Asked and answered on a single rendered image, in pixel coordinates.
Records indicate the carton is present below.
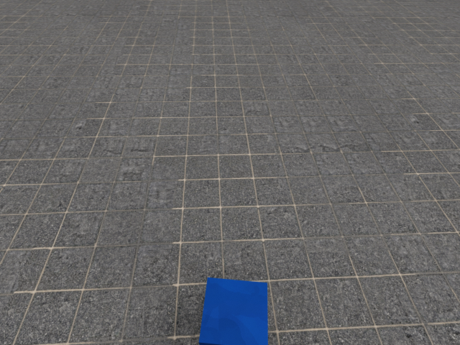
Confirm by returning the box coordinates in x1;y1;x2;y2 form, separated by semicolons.
199;277;268;345

